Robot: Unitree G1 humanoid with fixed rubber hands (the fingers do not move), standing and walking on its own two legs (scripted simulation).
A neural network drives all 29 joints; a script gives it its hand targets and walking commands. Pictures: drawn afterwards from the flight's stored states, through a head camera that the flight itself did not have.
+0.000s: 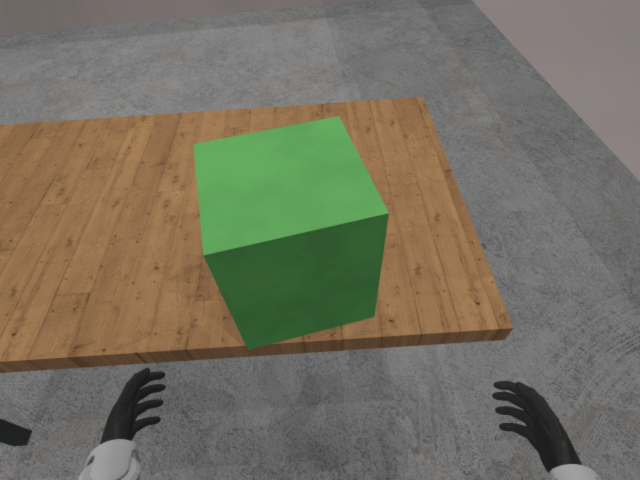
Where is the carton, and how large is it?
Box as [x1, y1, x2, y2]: [193, 116, 388, 349]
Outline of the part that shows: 338,116 193,144 203,255 248,349 364,319 374,315 388,212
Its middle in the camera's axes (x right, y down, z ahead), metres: -0.04 -0.01 +0.58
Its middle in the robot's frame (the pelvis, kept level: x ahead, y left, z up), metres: +0.44 +0.07 +0.02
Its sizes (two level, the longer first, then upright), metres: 0.210 0.200 0.250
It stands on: a table, 0.67 m high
